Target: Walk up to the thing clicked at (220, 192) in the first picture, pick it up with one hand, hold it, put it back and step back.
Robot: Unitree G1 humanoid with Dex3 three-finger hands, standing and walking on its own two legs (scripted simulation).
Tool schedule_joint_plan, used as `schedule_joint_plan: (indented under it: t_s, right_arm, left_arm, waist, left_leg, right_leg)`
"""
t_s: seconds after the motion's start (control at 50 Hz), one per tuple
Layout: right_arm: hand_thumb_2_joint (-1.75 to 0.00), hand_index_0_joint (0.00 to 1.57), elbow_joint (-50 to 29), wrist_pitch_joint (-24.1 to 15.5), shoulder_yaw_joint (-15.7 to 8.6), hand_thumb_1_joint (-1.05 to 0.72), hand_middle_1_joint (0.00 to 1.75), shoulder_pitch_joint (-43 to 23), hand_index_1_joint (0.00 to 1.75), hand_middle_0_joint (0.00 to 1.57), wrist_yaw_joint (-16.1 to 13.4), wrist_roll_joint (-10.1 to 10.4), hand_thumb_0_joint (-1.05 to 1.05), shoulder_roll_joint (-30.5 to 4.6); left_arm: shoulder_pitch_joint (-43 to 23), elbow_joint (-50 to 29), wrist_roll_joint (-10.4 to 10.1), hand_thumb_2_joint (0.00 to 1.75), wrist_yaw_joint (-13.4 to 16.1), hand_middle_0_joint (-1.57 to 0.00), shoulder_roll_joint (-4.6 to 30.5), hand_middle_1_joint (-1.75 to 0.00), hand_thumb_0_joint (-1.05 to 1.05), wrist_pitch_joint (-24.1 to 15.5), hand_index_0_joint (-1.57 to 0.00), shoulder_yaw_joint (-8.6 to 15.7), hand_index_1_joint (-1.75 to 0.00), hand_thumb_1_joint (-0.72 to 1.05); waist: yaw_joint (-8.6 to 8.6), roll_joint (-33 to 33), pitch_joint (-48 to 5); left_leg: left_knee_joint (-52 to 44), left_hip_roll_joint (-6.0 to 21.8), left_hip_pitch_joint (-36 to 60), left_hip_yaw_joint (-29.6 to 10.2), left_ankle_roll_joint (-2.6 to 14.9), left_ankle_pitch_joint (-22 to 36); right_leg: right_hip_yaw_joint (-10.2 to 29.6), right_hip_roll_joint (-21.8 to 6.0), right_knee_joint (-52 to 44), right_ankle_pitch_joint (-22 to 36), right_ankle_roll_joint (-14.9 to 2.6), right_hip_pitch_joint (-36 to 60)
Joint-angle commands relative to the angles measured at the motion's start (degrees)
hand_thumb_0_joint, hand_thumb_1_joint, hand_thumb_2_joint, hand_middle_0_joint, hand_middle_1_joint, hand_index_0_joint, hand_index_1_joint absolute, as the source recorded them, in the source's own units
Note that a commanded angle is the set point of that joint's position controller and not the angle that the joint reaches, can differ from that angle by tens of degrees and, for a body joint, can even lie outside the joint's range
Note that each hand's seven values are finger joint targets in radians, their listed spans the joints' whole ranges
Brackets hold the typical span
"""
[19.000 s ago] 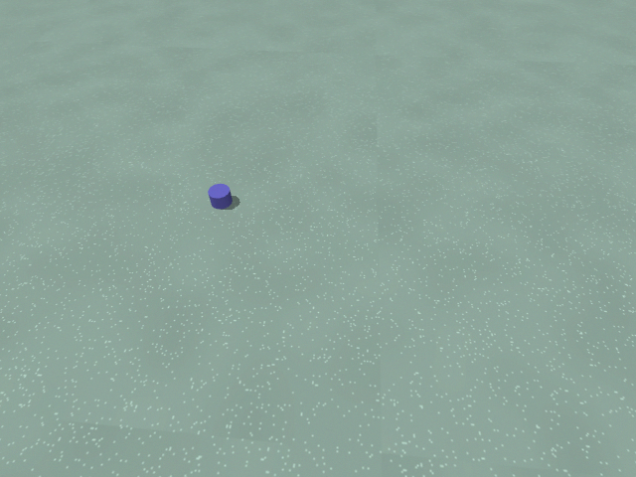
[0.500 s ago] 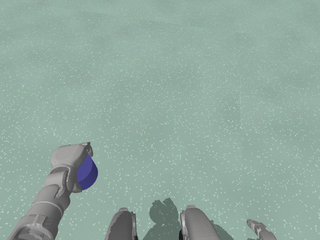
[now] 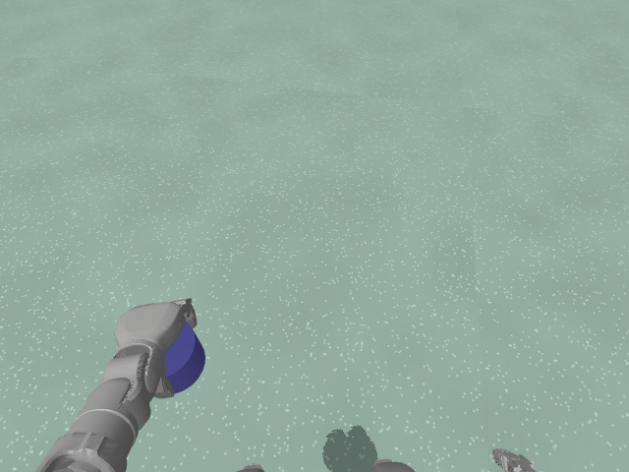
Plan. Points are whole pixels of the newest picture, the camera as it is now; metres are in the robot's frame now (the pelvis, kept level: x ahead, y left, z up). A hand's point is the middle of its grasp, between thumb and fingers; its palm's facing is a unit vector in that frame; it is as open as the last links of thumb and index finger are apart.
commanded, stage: hold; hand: left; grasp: from above
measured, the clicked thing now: (168, 355) +0.31 +0.22 -0.12
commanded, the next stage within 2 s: crouch in 1.94 s
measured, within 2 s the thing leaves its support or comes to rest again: neither
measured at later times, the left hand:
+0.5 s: hand (156, 342) +0.31 +0.22 -0.05, palm faces -0.46 -0.06 -0.88, open 11.9 cm
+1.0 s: hand (151, 351) +0.29 +0.22 -0.03, palm faces -0.47 -0.06 -0.88, open 11.9 cm
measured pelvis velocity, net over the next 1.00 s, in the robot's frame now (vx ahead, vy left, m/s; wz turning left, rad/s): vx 0.00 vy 0.00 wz -0.01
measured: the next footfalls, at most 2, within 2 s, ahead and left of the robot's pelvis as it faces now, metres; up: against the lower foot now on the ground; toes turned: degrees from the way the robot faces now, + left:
none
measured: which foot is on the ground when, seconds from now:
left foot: down 0.00-1.00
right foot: down 0.00-1.00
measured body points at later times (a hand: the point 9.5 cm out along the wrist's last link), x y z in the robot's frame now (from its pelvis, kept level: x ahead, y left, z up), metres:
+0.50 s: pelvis +0.01 +0.00 +0.02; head +0.04 -0.01 +0.47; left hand +0.33 +0.22 +0.00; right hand +0.12 -0.27 -0.10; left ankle +0.02 +0.13 -0.71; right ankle +0.01 -0.15 -0.71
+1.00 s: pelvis +0.00 +0.00 +0.03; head +0.01 -0.02 +0.48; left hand +0.31 +0.22 +0.02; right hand +0.12 -0.27 -0.09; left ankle +0.02 +0.13 -0.71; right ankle +0.01 -0.15 -0.71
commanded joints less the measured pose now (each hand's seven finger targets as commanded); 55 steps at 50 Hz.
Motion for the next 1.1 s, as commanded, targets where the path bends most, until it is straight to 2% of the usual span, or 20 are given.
schedule_joint_plan:
  t_s: [0.0, 0.06, 0.08, 0.36, 0.46, 0.48, 0.5, 0.6, 0.62, 0.64, 0.72, 0.76, 0.78, 0.86, 0.9, 0.92, 0.96, 1.0, 1.04, 1.08]
  right_arm:
    - [-0.9, 0.2, -5.7, -1.8, -3.2, -0.9, 0.3, 0.2, 0.3, 0.2, -0.5, 0.3, 0.0, -8.7]
    - [-0.9, 0.2, -5.9, -1.6, -3.3, -0.9, 0.3, -0.3, 0.3, 0.2, -0.5, 0.5, 0.0, -8.6]
    - [-0.9, 0.2, -6.0, -1.6, -3.4, -0.9, 0.3, -0.2, 0.3, 0.2, -0.4, 0.5, 0.0, -8.9]
    - [-0.9, 0.2, -7.6, -1.0, -3.4, -0.9, 0.3, -2.4, 0.3, 0.2, -0.3, 0.8, 0.0, -8.9]
    - [-0.9, 0.2, -8.2, -0.6, -3.4, -0.91, 0.3, -3.0, 0.3, 0.2, -0.2, 0.9, 0.0, -8.8]
    - [-0.9, 0.2, -8.3, -0.6, -3.5, -0.91, 0.3, -2.8, 0.3, 0.2, -0.1, 0.9, 0.0, -9.1]
    - [-0.9, 0.2, -8.3, -0.5, -3.3, -0.91, 0.3, -3.3, 0.3, 0.2, -0.2, 1.0, 0.0, -8.9]
    - [-0.9, 0.2, -8.8, -0.4, -3.3, -0.91, 0.3, -4.1, 0.3, 0.2, -0.2, 1.1, 0.0, -8.8]
    - [-0.9, 0.2, -8.7, -0.4, -3.3, -0.91, 0.3, -3.7, 0.3, 0.2, -0.1, 1.1, 0.0, -8.9]
    - [-0.9, 0.2, -8.7, -0.4, -3.2, -0.91, 0.3, -4.4, 0.3, 0.2, -0.2, 1.0, 0.0, -9.0]
    - [-0.9, 0.2, -9.1, -0.5, -2.9, -0.91, 0.3, -5.0, 0.3, 0.2, -0.2, 1.1, 0.0, -8.6]
    - [-0.9, 0.2, -9.3, -0.5, -2.9, -0.91, 0.3, -5.2, 0.3, 0.2, -0.3, 1.1, 0.0, -8.7]
    - [-0.9, 0.2, -9.3, -0.6, -2.8, -0.91, 0.3, -5.1, 0.3, 0.2, -0.3, 1.1, 0.0, -8.7]
    - [-0.9, 0.2, -9.6, -0.7, -2.6, -0.91, 0.3, -6.3, 0.3, 0.2, -0.5, 1.2, 0.0, -8.7]
    - [-0.9, 0.2, -9.6, -0.8, -2.5, -0.91, 0.3, -6.7, 0.3, 0.2, -0.6, 1.1, 0.0, -8.5]
    - [-0.9, 0.2, -9.9, -0.9, -2.6, -0.91, 0.3, -6.8, 0.3, 0.2, -0.6, 1.2, 0.0, -8.8]
    - [-0.9, 0.2, -9.9, -1.0, -2.3, -0.91, 0.3, -7.0, 0.3, 0.2, -0.6, 1.2, 0.0, -8.2]
    - [-0.9, 0.2, -9.6, -0.9, -2.4, -0.91, 0.3, -7.1, 0.3, 0.2, -0.8, 1.2, 0.0, -8.5]
    - [-0.9, 0.2, -9.8, -1.0, -2.3, -0.91, 0.3, -7.5, 0.3, 0.2, -0.8, 1.3, 0.0, -8.2]
    - [-0.9, 0.2, -9.5, -0.9, -2.2, -0.91, 0.3, -7.5, 0.3, 0.2, -0.9, 1.3, 0.0, -8.3]
  left_arm:
    - [-19.9, -12.7, -0.2, 1.31, 2.8, -0.85, 12.2, -1.11, 0.0, -0.4, -0.83, 4.3, -1.13, 0.44]
    - [-18.4, -12.0, 0.3, 1.26, 2.5, -0.86, 12.4, -1.07, 0.0, -0.2, -0.84, 4.3, -1.09, 0.46]
    - [-19.4, -12.4, 0.5, 1.27, 2.2, -0.86, 12.1, -1.06, 0.0, -0.1, -0.83, 3.9, -1.08, 0.45]
    - [-18.6, -14.6, 0.3, 1.22, -0.7, -0.84, 12.1, -1.04, 0.0, 0.1, -0.83, 3.5, -1.05, 0.43]
    - [-18.5, -16.8, 0.4, 1.22, -2.1, -0.82, 12.9, -1.04, 0.0, 0.1, -0.8, 3.8, -1.06, 0.4]
    - [-19.0, -17.1, 0.4, 1.22, -2.3, -0.83, 13.0, -1.04, 0.0, 0.0, -0.81, 3.8, -1.06, 0.4]
    - [-19.8, -18.2, 0.5, 1.22, -2.4, -0.83, 13.1, -1.04, 0.0, 0.0, -0.81, 3.7, -1.06, 0.4]
    - [-18.3, -18.2, 0.1, 1.22, -3.3, -0.84, 13.0, -1.05, 0.0, 0.1, -0.82, 4.0, -1.06, 0.43]
    - [-18.4, -18.2, 0.1, 1.2, -3.7, -0.83, 12.3, -1.05, 0.0, 0.0, -0.82, 3.4, -1.06, 0.43]
    - [-18.3, -17.7, 0.3, 1.22, -3.7, -0.84, 13.4, -1.04, 0.0, 0.2, -0.83, 4.0, -1.06, 0.43]
    - [-18.6, -18.9, 0.0, 1.23, -4.4, -0.83, 12.6, -1.07, 0.0, -0.2, -0.82, 3.6, -1.08, 0.42]
    - [-18.1, -19.2, 0.3, 1.2, -4.5, -0.83, 13.5, -1.07, 0.0, -0.2, -0.82, 4.3, -1.07, 0.43]
    - [-17.4, -18.9, 0.0, 1.2, -4.6, -0.84, 12.5, -1.06, 0.0, -0.2, -0.83, 3.6, -1.07, 0.44]
    - [-18.0, -19.8, -0.5, 1.21, -5.1, -0.83, 13.8, -1.06, 0.0, -0.5, -0.83, 4.6, -1.07, 0.43]
    - [-18.8, -20.9, -0.3, 1.22, -5.3, -0.82, 13.2, -1.06, 0.0, -0.8, -0.82, 3.8, -1.07, 0.41]
    - [-18.1, -21.2, -0.3, 1.21, -5.2, -0.83, 14.4, -1.06, 0.0, -0.8, -0.83, 5.0, -1.07, 0.43]
    - [-18.8, -22.2, -0.2, 1.22, -5.4, -0.83, 13.2, -1.06, 0.0, -0.9, -0.81, 3.8, -1.07, 0.4]
    - [-17.6, -21.0, -0.1, 1.21, -5.3, -0.83, 14.8, -1.05, 0.0, -0.7, -0.82, 5.3, -1.06, 0.42]
    - [-19.4, -23.0, -0.6, 1.2, -5.6, -0.83, 13.4, -1.06, 0.0, -0.9, -0.83, 3.8, -1.06, 0.43]
    - [-17.8, -21.4, -0.4, 1.2, -5.9, -0.83, 14.4, -1.05, 0.0, -0.7, -0.83, 4.8, -1.06, 0.42]
  waist:
    - [0.44, 2.2, -16.7]
    - [1.02, 1.0, -16.2]
    - [0.56, 1.1, -17.0]
    - [1.52, 1.0, -13.8]
    - [2.36, 1.7, -15.0]
    - [1.85, 1.9, -15.0]
    - [2.39, 2.3, -14.9]
    - [2.51, 1.9, -13.0]
    - [1.95, 1.4, -13.6]
    - [2.48, 1.4, -13.2]
    - [2.53, 1.6, -12.5]
    - [2.64, 1.3, -12.2]
    - [2.33, 0.6, -11.7]
    - [2.66, 1.2, -10.8]
    - [2.57, 1.3, -11.4]
    - [3.01, 1.3, -11.8]
    - [2.79, 1.4, -12.0]
    - [3.13, 0.9, -11.9]
    - [2.81, 1.3, -12.0]
    - [2.98, 0.3, -11.1]
  left_leg:
    - [-7.7, -2.8, 16.2, -0.3, 0.18, 15.4]
    - [-8.3, -3.3, 16.2, 0.5, 0.59, 16.6]
    - [-8.6, -3.3, 17.5, 0.5, 0.46, 17.7]
    - [-13.0, -3.2, 21.3, 0.9, 0.43, 19.3]
    - [-13.8, -3.2, 22.6, 1.2, 0.58, 22.0]
    - [-14.0, -2.9, 23.4, 1.0, 0.36, 22.1]
    - [-14.3, -2.9, 23.7, 0.9, 0.41, 22.1]
    - [-15.8, -2.9, 23.6, 1.2, 0.6, 19.9]
    - [-15.6, -2.7, 24.1, 1.0, 0.58, 20.4]
    - [-16.0, -2.8, 23.9, 1.1, 0.64, 20.4]
    - [-16.8, -2.7, 24.2, 0.9, 0.6, 19.0]
    - [-17.2, -2.8, 24.2, 1.1, 0.78, 18.7]
    - [-17.2, -2.8, 23.9, 1.1, 0.82, 18.5]
    - [-18.2, -2.9, 24.4, 1.2, 0.84, 16.0]
    - [-18.3, -2.8, 25.2, 1.0, 0.73, 16.4]
    - [-18.2, -2.9, 25.2, 1.1, 0.82, 16.1]
    - [-18.3, -3.0, 25.3, 1.2, 0.88, 16.9]
    - [-18.4, -3.0, 25.6, 1.3, 0.93, 17.6]
    - [-18.6, -2.9, 25.9, 1.3, 0.92, 17.9]
    - [-18.7, -3.1, 25.5, 1.4, 1.17, 17.3]
  right_leg:
    - [-1.0, 3.0, -8.4, 14.2, -2.16, 7.0]
    - [-0.3, 2.7, -9.5, 16.4, -1.92, 9.3]
    - [-0.4, 2.7, -9.6, 17.3, -1.91, 9.9]
    - [-0.6, 3.1, -13.4, 18.1, -2.01, 13.7]
    - [-0.6, 3.0, -13.6, 20.5, -2.11, 16.0]
    - [-0.9, 3.2, -13.8, 19.9, -2.15, 15.6]
    - [-0.9, 3.3, -14.0, 19.8, -2.2, 15.7]
    - [-0.8, 3.3, -15.4, 18.1, -2.3, 15.9]
    - [-0.9, 3.4, -15.2, 18.4, -2.26, 16.1]
    - [-1.0, 3.3, -15.8, 18.4, -2.21, 16.7]
    - [-0.9, 3.4, -16.4, 16.9, -2.32, 16.3]
    - [-0.8, 3.3, -16.8, 16.7, -2.26, 17.0]
    - [-0.9, 3.3, -16.9, 16.7, -2.18, 17.1]
    - [-0.8, 3.1, -18.0, 14.3, -2.19, 17.1]
    - [-0.9, 3.2, -18.1, 14.3, -2.17, 16.7]
    - [-0.8, 3.0, -18.2, 14.2, -2.15, 17.4]
    - [-0.6, 2.9, -18.2, 15.1, -2.14, 17.7]
    - [-0.8, 3.0, -18.5, 15.6, -2.03, 18.2]
    - [-0.7, 3.0, -18.4, 16.1, -2.07, 18.1]
    - [-0.6, 2.9, -19.0, 15.7, -1.85, 18.4]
